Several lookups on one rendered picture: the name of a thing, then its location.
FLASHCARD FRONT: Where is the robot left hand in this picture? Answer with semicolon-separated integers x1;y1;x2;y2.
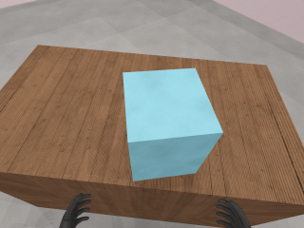
59;193;91;228

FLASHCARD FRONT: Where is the pedestal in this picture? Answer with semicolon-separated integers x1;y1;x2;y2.
0;45;304;228

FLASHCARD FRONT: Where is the robot right hand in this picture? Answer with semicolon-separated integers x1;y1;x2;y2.
216;199;252;228

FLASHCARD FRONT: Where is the carton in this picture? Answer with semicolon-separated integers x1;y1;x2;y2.
123;68;223;181

